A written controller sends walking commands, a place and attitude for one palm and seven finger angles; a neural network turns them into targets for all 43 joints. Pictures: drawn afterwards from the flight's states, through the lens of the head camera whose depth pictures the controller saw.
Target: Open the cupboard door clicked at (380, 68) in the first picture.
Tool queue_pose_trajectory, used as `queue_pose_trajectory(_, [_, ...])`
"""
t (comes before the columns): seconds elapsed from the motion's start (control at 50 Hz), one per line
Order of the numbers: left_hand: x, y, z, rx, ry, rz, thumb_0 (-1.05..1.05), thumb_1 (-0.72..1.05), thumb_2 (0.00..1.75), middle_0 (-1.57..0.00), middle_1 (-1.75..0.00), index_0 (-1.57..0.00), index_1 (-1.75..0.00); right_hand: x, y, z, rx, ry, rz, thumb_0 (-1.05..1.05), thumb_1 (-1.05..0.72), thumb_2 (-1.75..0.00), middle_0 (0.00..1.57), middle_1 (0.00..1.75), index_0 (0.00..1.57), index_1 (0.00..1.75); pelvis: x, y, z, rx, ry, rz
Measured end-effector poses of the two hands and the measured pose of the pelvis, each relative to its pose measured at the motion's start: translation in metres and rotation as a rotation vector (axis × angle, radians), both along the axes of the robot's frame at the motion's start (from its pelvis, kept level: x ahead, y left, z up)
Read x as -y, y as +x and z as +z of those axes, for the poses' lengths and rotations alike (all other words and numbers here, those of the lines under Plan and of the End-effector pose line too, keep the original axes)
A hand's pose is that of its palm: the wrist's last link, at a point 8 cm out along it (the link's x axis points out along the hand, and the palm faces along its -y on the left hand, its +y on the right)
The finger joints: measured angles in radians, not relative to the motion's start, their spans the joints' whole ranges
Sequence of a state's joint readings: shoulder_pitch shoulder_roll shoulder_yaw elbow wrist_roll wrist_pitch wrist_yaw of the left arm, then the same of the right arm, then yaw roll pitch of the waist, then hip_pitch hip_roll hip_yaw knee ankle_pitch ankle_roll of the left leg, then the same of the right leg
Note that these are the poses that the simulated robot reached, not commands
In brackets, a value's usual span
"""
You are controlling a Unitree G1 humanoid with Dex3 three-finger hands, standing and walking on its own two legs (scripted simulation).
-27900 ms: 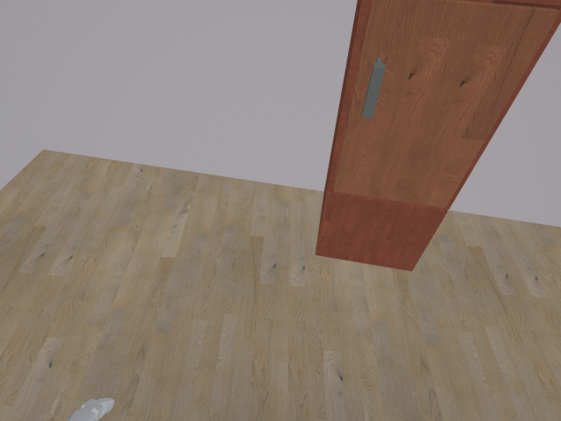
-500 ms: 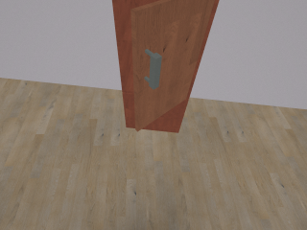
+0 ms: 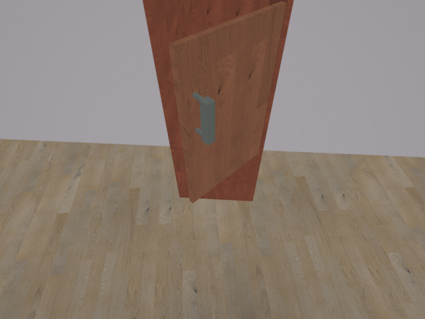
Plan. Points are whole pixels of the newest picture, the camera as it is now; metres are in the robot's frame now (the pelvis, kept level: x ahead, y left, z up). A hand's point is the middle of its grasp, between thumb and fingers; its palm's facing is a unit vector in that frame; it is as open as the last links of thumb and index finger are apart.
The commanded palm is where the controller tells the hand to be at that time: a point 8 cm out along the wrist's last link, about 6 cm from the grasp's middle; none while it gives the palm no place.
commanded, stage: let the arm hang, fingers relaxed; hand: left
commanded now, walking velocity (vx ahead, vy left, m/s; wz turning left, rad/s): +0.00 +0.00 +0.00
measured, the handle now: (202, 118) +0.57 +0.06 +0.05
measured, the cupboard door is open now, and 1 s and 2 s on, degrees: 46 46 46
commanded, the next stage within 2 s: look to check the result in 0.16 s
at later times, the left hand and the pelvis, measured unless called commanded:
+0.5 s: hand out of the picture +0.04 +0.20 -0.17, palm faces +0.00 -0.97 -0.25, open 7.4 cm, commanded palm none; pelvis +0.02 +0.00 +0.00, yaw +0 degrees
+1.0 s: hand out of the picture +0.06 +0.19 -0.17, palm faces -0.02 -0.98 -0.22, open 7.4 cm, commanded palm none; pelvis +0.03 +0.00 +0.00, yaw -3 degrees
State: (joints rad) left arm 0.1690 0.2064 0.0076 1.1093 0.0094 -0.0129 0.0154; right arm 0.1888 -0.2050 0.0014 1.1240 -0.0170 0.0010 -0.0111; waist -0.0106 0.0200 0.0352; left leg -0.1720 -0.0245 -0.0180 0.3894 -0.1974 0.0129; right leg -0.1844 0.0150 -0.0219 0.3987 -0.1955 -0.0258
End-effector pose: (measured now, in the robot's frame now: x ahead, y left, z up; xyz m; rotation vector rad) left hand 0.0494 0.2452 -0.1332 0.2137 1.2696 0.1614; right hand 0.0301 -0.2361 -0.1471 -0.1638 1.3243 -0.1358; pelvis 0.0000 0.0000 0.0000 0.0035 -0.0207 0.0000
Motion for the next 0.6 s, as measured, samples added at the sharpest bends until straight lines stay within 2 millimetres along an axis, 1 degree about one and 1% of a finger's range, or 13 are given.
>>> queue_pose_trajectory(0.08, [0.008, 0.009, -0.003, 0.010, -0.023, -0.007, 0.00, 0.91, 0.90, -0.20, -0.30, -0.20, -0.30, 0.005, 0.005, 0.003, 0.001, -0.016, -0.004, 0.01, -0.90, -0.90, 0.20, 0.29, 0.21, 0.30, 0.001, 0.004, 0.001, -0.001, 0.000, -0.002])
queue_pose_trajectory(0.18, [0.013, 0.010, -0.005, -0.010, -0.036, -0.005, 0.00, 0.91, 0.90, -0.20, -0.30, -0.20, -0.30, 0.010, 0.005, 0.006, -0.015, -0.032, -0.009, 0.01, -0.90, -0.90, 0.20, 0.29, 0.20, 0.29, 0.002, 0.009, 0.001, -0.003, -0.001, -0.003])
queue_pose_trajectory(0.42, [0.004, -0.008, -0.005, -0.090, -0.010, 0.022, 0.00, 0.91, 0.90, -0.20, -0.30, -0.20, -0.30, 0.013, 0.005, 0.006, -0.060, -0.037, -0.012, 0.01, -0.90, -0.90, 0.20, 0.29, 0.20, 0.29, 0.004, 0.020, 0.002, -0.008, -0.003, -0.002])
queue_pose_trajectory(0.5, [0.001, -0.009, -0.004, -0.099, -0.002, 0.028, 0.00, 0.91, 0.90, -0.20, -0.30, -0.20, -0.30, 0.011, 0.008, 0.005, -0.059, -0.034, -0.010, 0.01, -0.90, -0.90, 0.20, 0.29, 0.20, 0.29, 0.004, 0.022, 0.002, -0.007, -0.003, -0.001])
queue_pose_trajectory(0.6, [0.000, -0.007, -0.004, -0.096, 0.000, 0.028, 0.00, 0.91, 0.90, -0.20, -0.30, -0.20, -0.30, 0.010, 0.015, 0.005, -0.049, -0.031, -0.006, 0.01, -0.90, -0.90, 0.20, 0.29, 0.20, 0.29, 0.004, 0.025, 0.002, -0.006, -0.003, -0.001])
